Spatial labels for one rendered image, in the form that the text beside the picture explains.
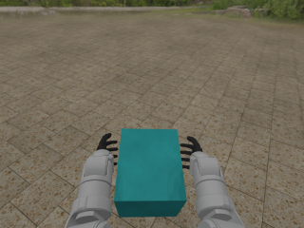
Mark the left robot forearm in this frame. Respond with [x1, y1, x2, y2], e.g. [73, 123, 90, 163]
[65, 149, 114, 228]

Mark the robot right upper arm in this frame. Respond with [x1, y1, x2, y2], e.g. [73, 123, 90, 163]
[197, 218, 244, 228]

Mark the right robot hand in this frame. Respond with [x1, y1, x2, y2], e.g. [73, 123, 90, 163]
[180, 136, 202, 169]

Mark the right robot forearm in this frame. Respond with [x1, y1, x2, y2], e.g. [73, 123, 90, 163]
[189, 151, 246, 228]

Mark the carton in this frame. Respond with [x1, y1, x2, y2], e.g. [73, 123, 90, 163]
[114, 128, 187, 218]

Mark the left robot hand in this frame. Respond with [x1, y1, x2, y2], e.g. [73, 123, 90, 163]
[96, 133, 118, 165]

